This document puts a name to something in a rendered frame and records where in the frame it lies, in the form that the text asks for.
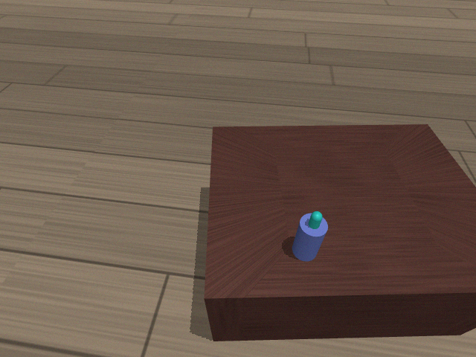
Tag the bottle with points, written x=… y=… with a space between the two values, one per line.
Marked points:
x=310 y=234

